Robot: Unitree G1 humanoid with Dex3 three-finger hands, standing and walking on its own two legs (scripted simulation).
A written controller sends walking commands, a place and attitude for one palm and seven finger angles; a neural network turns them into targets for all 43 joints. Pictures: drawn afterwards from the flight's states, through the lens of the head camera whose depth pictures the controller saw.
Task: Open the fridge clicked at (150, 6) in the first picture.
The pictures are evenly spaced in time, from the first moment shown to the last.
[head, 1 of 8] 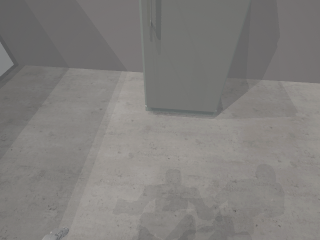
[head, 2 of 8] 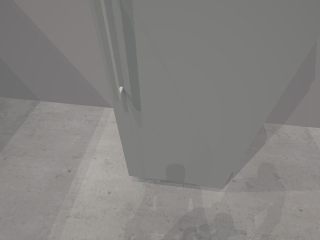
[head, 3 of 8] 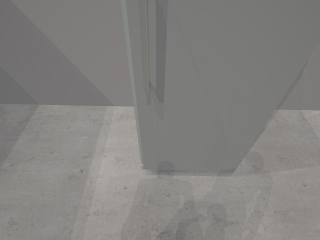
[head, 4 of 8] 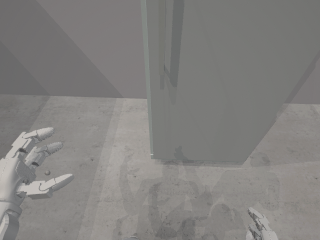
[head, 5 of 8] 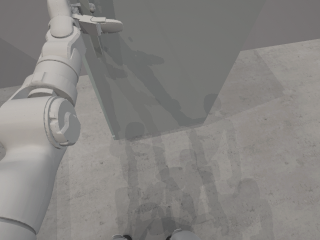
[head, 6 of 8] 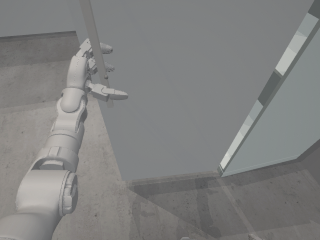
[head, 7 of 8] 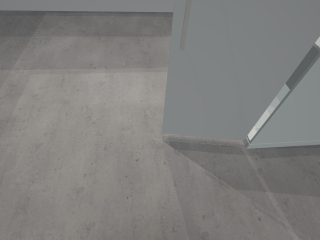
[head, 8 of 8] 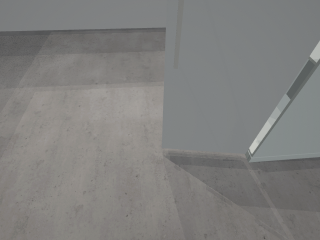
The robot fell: no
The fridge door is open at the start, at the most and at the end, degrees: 0 86 81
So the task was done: yes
